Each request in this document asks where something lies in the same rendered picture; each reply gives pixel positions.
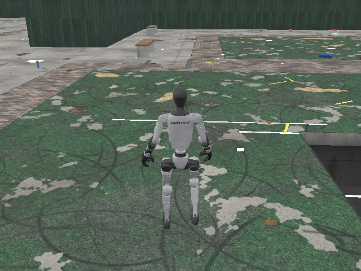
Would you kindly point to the left robot thigh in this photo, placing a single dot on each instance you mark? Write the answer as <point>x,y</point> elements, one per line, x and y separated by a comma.
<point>166,169</point>

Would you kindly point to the robot right upper arm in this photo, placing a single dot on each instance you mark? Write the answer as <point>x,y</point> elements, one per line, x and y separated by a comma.
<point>197,118</point>

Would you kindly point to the robot right hand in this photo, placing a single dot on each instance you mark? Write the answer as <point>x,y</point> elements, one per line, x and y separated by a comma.
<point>204,153</point>

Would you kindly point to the right robot forearm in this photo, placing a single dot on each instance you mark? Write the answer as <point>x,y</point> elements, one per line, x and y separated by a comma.
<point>206,146</point>

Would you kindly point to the robot right foot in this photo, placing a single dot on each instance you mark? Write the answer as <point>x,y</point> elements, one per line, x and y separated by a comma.
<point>195,219</point>

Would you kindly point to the left robot forearm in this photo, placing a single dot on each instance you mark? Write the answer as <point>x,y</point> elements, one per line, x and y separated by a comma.
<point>149,148</point>

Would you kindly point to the robot left hand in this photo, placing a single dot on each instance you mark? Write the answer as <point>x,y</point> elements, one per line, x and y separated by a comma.
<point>144,159</point>

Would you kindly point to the robot left upper arm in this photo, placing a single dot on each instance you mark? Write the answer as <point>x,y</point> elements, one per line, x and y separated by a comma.
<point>158,128</point>

